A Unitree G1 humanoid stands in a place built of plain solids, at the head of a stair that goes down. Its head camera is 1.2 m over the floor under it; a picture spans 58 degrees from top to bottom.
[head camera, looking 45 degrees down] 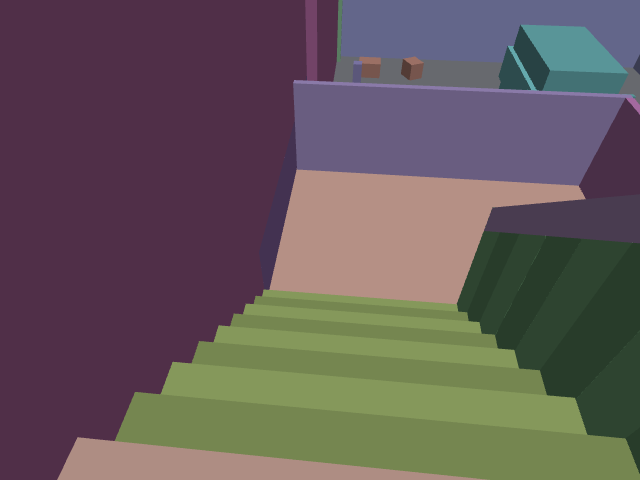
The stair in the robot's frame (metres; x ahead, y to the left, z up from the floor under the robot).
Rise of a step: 0.21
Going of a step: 0.23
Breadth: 1.60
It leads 6 degrees to the right of straight ahead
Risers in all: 9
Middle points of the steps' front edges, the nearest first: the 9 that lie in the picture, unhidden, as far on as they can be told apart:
0.37 -0.15 0.00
0.60 -0.17 -0.21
0.83 -0.19 -0.42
1.06 -0.21 -0.63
1.29 -0.23 -0.84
1.52 -0.26 -1.05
1.75 -0.28 -1.26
1.98 -0.30 -1.47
2.21 -0.32 -1.68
